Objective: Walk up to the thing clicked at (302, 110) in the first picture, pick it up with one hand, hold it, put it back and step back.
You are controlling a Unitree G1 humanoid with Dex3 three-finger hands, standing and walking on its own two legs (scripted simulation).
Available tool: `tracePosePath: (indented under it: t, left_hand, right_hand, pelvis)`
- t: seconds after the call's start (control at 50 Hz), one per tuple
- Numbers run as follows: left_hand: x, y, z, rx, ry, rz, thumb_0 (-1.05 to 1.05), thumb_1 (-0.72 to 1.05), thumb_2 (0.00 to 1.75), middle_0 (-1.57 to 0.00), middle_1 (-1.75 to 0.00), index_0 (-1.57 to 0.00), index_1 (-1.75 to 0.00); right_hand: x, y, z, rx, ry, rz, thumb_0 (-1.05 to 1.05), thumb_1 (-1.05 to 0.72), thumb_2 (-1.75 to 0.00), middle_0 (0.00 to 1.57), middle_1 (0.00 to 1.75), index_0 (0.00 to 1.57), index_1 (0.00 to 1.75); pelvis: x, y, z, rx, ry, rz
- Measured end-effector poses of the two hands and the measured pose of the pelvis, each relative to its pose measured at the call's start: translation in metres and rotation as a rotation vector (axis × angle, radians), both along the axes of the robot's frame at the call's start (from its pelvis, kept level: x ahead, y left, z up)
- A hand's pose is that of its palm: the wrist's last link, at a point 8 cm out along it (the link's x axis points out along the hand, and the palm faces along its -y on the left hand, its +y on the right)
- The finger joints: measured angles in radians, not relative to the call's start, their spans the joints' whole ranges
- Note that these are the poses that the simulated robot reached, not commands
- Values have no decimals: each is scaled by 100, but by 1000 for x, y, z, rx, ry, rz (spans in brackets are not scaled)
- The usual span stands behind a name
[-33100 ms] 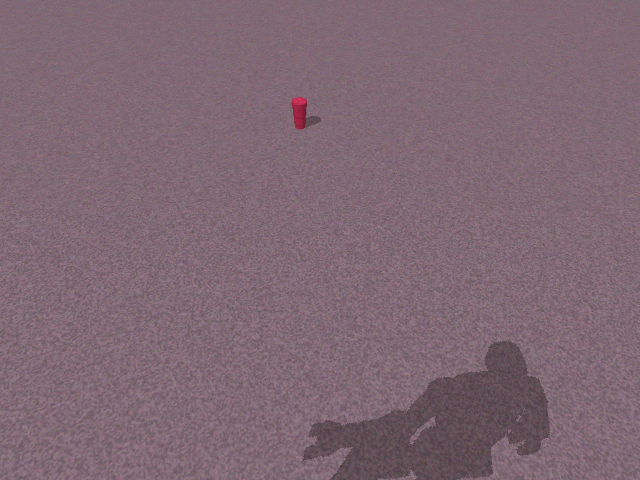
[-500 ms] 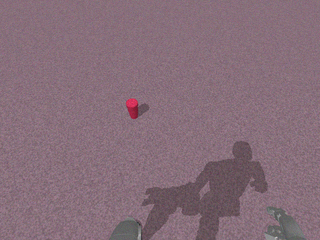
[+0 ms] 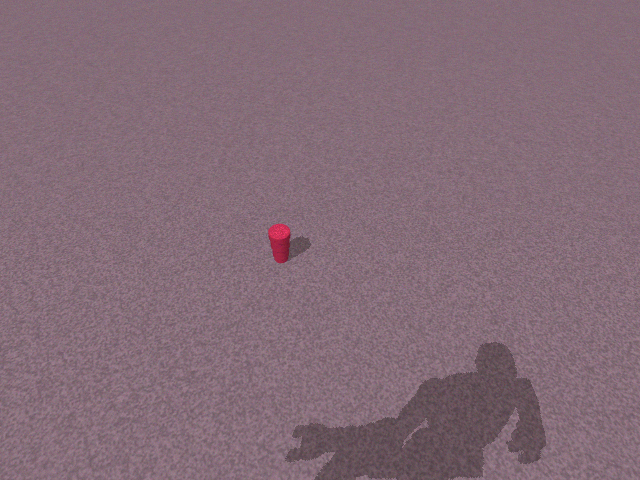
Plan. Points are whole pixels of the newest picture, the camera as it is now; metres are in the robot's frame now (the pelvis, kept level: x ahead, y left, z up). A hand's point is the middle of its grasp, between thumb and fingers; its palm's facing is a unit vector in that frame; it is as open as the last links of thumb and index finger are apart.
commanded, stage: step back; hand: left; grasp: from the side
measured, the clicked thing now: (280, 245) +1.07 +0.14 -0.69
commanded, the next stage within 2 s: stand in 0.66 s
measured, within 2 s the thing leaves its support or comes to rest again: neither
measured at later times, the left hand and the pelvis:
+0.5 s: hand out of the picture +0.12 +0.28 -0.15, palm faces +0.01 -0.94 -0.35, open 7.4 cm; pelvis +0.05 +0.02 +0.00, yaw +0 degrees
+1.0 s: hand out of the picture +0.14 +0.26 -0.14, palm faces -0.03 -0.94 -0.33, open 7.4 cm; pelvis +0.04 +0.02 +0.02, yaw +0 degrees
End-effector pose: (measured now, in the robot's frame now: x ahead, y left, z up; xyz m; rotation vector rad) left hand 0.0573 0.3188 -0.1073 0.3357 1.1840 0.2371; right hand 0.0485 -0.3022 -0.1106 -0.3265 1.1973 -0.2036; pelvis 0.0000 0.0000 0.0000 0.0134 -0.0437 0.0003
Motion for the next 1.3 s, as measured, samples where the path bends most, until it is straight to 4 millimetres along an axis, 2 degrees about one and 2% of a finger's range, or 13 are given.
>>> tracePosePath:
  t: [0.1,0.18,0.28,0.4,0.58,0.7,0.78,0.9,1.14,1.3]
  left_hand:
    - [5,-14,-1,2,-33,2,1,91,89,-20,-30,-20,-30]
    - [6,-16,1,-11,-42,23,1,90,89,-20,-30,-20,-30]
    - [14,-4,-7,-25,-23,35,1,90,89,-20,-30,-21,-30]
    - [33,7,-14,-36,23,29,1,90,89,-20,-30,-20,-30]
    - [67,8,-5,-22,-1,2,1,91,89,-20,-30,-20,-30]
    - [84,4,3,-20,-29,-17,1,91,89,-20,-30,-20,-30]
    - [89,-2,6,-33,-31,-29,1,91,89,-20,-30,-20,-30]
    - [85,-10,6,-48,-19,-39,1,91,89,-20,-30,-20,-30]
    - [60,-13,4,-49,30,-37,1,91,89,-20,-30,-20,-30]
    - [47,-11,4,-42,59,-30,1,91,89,-20,-30,-20,-30]
  right_hand:
    - [17,-10,-5,-8,-4,-2,1,-90,-90,21,30,21,30]
    - [34,-10,-1,-16,-8,26,1,-90,-90,21,30,20,30]
    - [52,-1,0,-35,-2,48,0,-90,-90,20,30,20,30]
    - [69,21,3,-19,-11,37,0,-90,-90,20,30,20,30]
    - [106,36,5,21,-63,19,0,-90,-90,21,30,21,30]
    - [119,36,9,32,-88,12,0,-90,-90,21,30,21,30]
    - [116,33,12,32,-84,8,0,-90,-90,21,30,21,30]
    - [100,26,14,25,-54,-9,0,-90,-90,21,30,20,30]
    - [60,17,11,22,20,-40,0,-90,-90,20,30,20,30]
    - [44,17,7,27,56,-44,0,-90,-90,20,30,20,30]
  pelvis:
    - [5,-7,-3,-31,-6,6]
    - [11,-3,0,-23,-4,20]
    - [22,10,-3,-22,1,39]
    - [36,19,-1,-15,12,13]
    - [48,20,5,-22,13,-4]
    - [50,20,9,-18,8,-8]
    - [50,20,13,-15,3,-7]
    - [47,18,16,-12,-3,-7]
    - [37,13,18,-14,-5,-6]
    - [35,12,18,-14,0,-6]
